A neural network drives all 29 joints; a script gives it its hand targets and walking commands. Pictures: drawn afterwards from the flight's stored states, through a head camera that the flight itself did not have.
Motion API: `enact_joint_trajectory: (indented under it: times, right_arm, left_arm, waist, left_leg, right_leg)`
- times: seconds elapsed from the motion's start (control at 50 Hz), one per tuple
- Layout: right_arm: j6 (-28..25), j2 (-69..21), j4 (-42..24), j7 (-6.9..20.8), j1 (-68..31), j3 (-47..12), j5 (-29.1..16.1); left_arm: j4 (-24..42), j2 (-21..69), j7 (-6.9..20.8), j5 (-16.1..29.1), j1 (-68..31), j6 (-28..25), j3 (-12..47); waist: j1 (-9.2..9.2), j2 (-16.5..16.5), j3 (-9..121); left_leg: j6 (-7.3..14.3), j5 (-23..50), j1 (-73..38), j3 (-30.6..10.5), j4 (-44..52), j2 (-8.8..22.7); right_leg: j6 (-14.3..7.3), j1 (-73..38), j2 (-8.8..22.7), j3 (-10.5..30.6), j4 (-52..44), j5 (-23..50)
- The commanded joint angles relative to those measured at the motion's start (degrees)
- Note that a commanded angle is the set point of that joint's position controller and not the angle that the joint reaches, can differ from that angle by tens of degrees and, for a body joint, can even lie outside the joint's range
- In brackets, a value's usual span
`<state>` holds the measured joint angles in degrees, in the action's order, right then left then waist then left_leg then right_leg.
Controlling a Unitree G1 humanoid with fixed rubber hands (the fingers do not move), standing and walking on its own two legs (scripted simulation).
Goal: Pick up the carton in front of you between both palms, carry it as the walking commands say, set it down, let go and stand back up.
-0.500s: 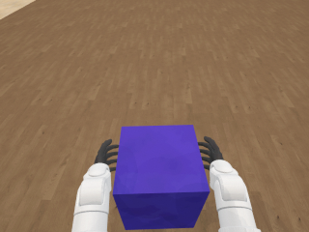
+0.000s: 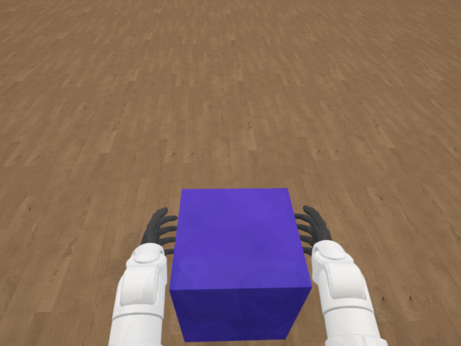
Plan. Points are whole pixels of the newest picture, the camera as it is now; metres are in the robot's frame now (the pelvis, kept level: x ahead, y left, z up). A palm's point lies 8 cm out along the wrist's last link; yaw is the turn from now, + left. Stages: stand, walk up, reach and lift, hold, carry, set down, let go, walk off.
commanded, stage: hold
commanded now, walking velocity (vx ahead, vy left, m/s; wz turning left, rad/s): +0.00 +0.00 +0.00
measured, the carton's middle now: (235, 266) +0.29 -0.01 -0.06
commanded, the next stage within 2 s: set down in 0.14 s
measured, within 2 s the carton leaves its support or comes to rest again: neither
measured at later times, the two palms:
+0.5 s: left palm (150, 233) +0.33 +0.16 +0.00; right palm (303, 237) +0.31 -0.14 +0.01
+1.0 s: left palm (161, 258) +0.39 +0.18 -0.20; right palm (275, 256) +0.38 -0.12 -0.19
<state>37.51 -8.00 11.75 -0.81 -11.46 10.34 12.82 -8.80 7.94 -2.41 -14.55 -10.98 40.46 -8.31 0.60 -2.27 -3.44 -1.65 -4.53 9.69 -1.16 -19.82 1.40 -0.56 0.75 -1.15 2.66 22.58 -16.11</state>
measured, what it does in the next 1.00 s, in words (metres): lowers itself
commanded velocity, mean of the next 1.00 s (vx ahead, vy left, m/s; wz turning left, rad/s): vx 0.00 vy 0.00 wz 0.00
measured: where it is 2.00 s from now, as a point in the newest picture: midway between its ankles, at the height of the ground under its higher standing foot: outside the picture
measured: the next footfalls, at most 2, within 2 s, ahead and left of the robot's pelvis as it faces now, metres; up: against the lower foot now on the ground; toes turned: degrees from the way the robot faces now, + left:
none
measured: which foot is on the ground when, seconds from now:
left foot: down 0.00-1.00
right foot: down 0.00-1.00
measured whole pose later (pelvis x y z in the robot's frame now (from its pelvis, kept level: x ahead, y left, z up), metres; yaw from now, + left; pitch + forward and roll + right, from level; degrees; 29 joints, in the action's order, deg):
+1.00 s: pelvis -0.04 +0.01 -0.12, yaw -6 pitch +37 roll -2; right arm 11.5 -9.4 30.2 -4.7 -41.7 24.0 10.6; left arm -28.8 3.0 2.0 -14.8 -41.6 13.4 -25.5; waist -3.3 -4.4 5.8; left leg -2.6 -16.0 83.9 -6.5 -63.0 -1.8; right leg 1.7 77.0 -7.3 6.0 67.5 -27.3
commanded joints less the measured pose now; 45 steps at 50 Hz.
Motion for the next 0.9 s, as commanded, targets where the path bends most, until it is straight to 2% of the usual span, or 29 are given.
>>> enact_joint_trajectory:
  times: [0.0,0.14,0.22,0.3,0.38,0.44,0.5,0.56,0.62,0.68,0.76,0.82,0.88]
  right_arm:
    - [-1.6,-51.4,-1.1,13.9,-26.3,-30.5,-12.6]
    - [-1.7,-53.2,2.6,14.8,-28.1,-27.3,-10.8]
    - [-3.2,-51.6,7.6,16.2,-34.8,-22.7,-8.3]
    - [-6.6,-50.4,17.4,17.9,-44.7,-15.4,-3.9]
    - [-10.1,-45.8,26.0,16.2,-50.7,-3.9,3.0]
    - [-11.8,-40.8,29.4,14.0,-49.6,4.0,8.1]
    - [-15.1,-36.6,29.8,12.4,-48.5,7.8,10.3]
    - [-19.8,-36.8,28.8,11.9,-49.3,5.8,8.5]
    - [-25.0,-40.7,28.7,12.0,-50.6,0.4,5.4]
    - [-29.4,-45.5,27.9,12.0,-52.8,-6.6,2.0]
    - [-31.4,-50.1,22.4,10.8,-55.7,-17.9,-3.7]
    - [-30.6,-51.8,19.2,9.5,-57.0,-23.0,-6.4]
    - [-28.6,-53.3,19.1,9.0,-57.9,-24.3,-7.3]
  left_arm:
    - [2.4,50.9,13.5,12.8,-23.3,-2.5,29.6]
    - [0.2,53.5,15.3,13.5,-27.7,-1.9,30.0]
    - [-4.9,55.9,15.6,12.5,-34.1,-2.2,26.7]
    - [-15.4,57.9,15.8,9.8,-42.4,-4.3,19.6]
    - [-23.9,51.9,13.7,3.9,-48.1,-7.5,8.0]
    - [-26.9,45.6,11.8,-0.8,-48.1,-9.9,-0.1]
    - [-27.9,39.4,10.4,-4.7,-46.6,-14.3,-4.6]
    - [-27.5,37.6,9.7,-5.7,-46.3,-19.8,-3.7]
    - [-27.0,40.3,10.3,-4.5,-48.6,-25.5,1.3]
    - [-26.1,44.6,11.3,-1.7,-51.7,-30.3,8.1]
    - [-21.7,47.2,12.6,3.2,-56.3,-32.3,17.2]
    - [-19.8,47.0,13.9,5.2,-56.7,-31.3,20.2]
    - [-20.4,45.9,15.8,5.5,-56.5,-29.4,19.7]
  waist:
    - [-2.08,0.2,12.5]
    - [-0.66,1.0,12.0]
    - [-0.18,2.5,11.0]
    - [-0.49,3.4,10.7]
    - [-0.8,2.9,8.3]
    - [-1.02,2.9,7.7]
    - [-1.58,2.7,10.5]
    - [-2.29,2.2,16.2]
    - [-2.56,1.9,24.6]
    - [-3.11,2.3,37.0]
    - [-3.81,3.0,56.5]
    - [-4.69,2.1,65.0]
    - [-5.88,0.8,65.3]
  left_leg:
    - [1.8,5.2,-21.5,-1.4,-2.2,-7.7]
    - [1.0,0.3,-24.9,-1.7,-1.3,-6.7]
    - [0.5,-8.4,-23.7,-2.8,-1.3,-5.8]
    - [0.2,-17.7,-19.4,-5.2,-1.5,-4.5]
    - [0.5,-21.4,-14.6,-6.6,-4.1,-4.3]
    - [0.7,-19.3,-9.7,-6.0,-6.9,-4.7]
    - [0.9,-12.0,-5.0,-4.6,-11.0,-5.7]
    - [1.0,-3.2,-1.3,-3.2,-15.9,-6.8]
    - [1.1,4.4,0.7,-2.2,-21.2,-7.6]
    - [1.7,13.3,-0.6,-2.0,-27.7,-7.4]
    - [1.9,24.2,-1.9,-1.9,-36.5,-7.1]
    - [1.5,25.2,4.9,-0.4,-40.8,-7.5]
    - [1.0,18.6,16.7,1.5,-43.0,-8.1]
  right_leg:
    - [-0.6,17.2,-2.1,4.1,-7.6,8.4]
    - [-2.2,21.9,-2.3,3.7,-8.9,0.8]
    - [-3.2,24.4,-2.8,3.0,-6.9,-6.3]
    - [-3.6,25.9,-3.3,2.6,-2.1,-10.1]
    - [-3.4,29.6,-3.6,2.2,2.9,-11.4]
    - [-2.6,33.6,-4.2,1.7,5.9,-10.1]
    - [-1.6,39.0,-4.9,1.0,8.8,-6.5]
    - [-0.6,43.9,-6.0,-0.1,12.2,-2.4]
    - [0.3,49.5,-7.3,-1.0,16.3,0.0]
    - [1.3,56.9,-8.2,-1.3,20.4,2.4]
    - [3.0,65.1,-8.9,-1.3,26.7,7.2]
    - [3.9,66.6,-9.1,-1.5,31.0,10.3]
    - [4.5,66.3,-9.2,-1.7,34.1,9.6]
